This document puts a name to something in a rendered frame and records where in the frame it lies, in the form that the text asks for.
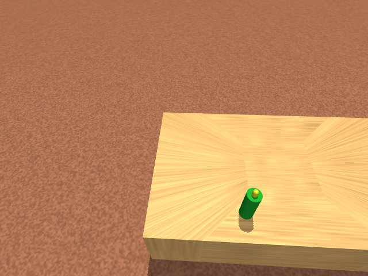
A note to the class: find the bottle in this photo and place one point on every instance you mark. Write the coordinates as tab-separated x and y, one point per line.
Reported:
250	203

